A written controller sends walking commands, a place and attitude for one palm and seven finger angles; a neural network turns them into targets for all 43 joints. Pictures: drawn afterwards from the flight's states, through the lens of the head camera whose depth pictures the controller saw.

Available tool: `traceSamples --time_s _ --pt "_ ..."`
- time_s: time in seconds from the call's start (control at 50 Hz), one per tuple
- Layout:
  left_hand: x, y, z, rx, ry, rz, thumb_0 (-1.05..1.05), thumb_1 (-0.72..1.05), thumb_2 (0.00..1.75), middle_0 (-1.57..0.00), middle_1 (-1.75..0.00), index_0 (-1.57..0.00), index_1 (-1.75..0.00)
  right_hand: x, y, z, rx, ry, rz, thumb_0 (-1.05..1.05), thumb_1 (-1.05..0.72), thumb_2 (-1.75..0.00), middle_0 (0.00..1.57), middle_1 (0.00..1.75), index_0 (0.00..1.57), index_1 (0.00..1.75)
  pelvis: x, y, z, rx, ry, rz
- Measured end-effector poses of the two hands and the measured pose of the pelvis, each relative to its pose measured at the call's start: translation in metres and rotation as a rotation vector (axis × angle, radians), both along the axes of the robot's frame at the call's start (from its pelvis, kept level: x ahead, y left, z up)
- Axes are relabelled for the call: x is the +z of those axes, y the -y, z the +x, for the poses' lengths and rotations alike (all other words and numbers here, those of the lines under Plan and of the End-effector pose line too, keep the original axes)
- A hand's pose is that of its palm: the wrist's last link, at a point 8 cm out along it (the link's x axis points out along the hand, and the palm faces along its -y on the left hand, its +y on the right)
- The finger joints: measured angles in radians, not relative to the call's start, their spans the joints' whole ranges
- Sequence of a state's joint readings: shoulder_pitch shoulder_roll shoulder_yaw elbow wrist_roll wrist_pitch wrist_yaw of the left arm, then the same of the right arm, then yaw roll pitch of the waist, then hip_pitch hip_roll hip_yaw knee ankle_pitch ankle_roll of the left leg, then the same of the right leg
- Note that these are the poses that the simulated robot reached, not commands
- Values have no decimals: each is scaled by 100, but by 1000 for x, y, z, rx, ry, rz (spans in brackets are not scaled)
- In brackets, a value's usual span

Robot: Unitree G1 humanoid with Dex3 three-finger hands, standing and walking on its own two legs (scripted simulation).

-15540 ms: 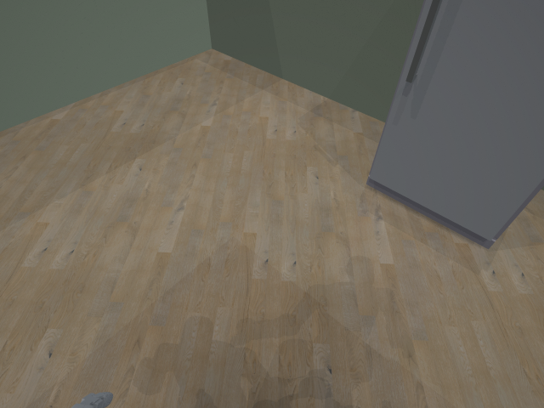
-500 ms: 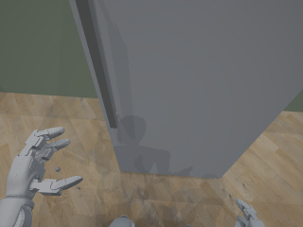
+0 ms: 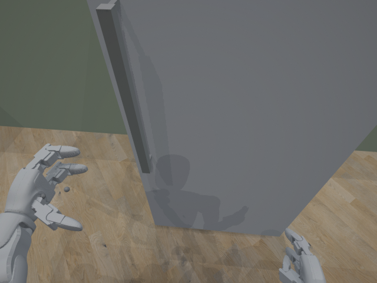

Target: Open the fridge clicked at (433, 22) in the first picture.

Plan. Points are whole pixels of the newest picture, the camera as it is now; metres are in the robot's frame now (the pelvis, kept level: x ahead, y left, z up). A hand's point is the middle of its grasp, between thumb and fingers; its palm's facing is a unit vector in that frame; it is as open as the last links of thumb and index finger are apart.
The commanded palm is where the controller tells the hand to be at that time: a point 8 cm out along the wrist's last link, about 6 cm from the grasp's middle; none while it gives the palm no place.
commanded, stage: raise the hand to about handle height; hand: left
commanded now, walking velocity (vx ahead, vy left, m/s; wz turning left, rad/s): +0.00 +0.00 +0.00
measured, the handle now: (135, 108) +0.45 +0.17 +0.13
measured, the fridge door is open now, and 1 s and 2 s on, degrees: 0 0 0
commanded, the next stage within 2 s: move the hooked fingers beside the handle in 0.62 s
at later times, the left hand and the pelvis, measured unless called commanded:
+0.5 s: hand (65, 173) +0.28 +0.27 +0.11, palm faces +0.06 -1.00 -0.04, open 14.0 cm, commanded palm +0.25 +0.31 +0.12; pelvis +0.00 +0.00 +0.01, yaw -1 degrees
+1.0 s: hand (74, 170) +0.29 +0.25 +0.11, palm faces +0.03 -1.00 -0.03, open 14.0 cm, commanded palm +0.26 +0.30 +0.12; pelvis -0.01 -0.01 +0.01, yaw -1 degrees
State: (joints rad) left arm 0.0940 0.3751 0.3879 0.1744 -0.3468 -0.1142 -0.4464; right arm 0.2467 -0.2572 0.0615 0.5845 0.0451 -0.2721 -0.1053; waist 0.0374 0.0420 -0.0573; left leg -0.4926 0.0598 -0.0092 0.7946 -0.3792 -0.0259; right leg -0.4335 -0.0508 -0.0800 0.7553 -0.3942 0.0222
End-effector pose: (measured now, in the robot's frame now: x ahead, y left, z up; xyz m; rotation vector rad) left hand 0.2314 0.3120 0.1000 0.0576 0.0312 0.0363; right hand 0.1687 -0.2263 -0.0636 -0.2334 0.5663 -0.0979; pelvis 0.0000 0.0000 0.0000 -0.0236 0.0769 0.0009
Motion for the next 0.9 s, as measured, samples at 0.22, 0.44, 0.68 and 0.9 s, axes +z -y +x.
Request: traceSamples --time_s 0.22,0.44,0.68,0.9 --pt "19 -13 27 -11 -1 -15 -2 -50 30 -30 -119 -30 -119 -1 19 -21 -60 -52 -20 1 -90 -90 20 30 20 30 6 3 1 -7 13 5" --pt "15 -5 23 22 40 -25 -2 -50 30 -30 -120 -30 -120 3 27 -29 -80 -58 -33 1 -90 -90 20 30 20 30 8 4 1 -19 19 12" --pt "18 -5 20 -1 25 -21 -2 -50 30 -30 -120 -30 -120 3 18 -19 -60 -28 -10 1 -90 -90 20 30 20 30 8 4 -1 -14 25 11" --pt "18 4 23 -9 41 -21 -2 -50 30 -30 -120 -30 -120 2 17 -20 -50 -29 -12 1 -90 -90 20 30 20 30 8 4 -4 -10 27 12"
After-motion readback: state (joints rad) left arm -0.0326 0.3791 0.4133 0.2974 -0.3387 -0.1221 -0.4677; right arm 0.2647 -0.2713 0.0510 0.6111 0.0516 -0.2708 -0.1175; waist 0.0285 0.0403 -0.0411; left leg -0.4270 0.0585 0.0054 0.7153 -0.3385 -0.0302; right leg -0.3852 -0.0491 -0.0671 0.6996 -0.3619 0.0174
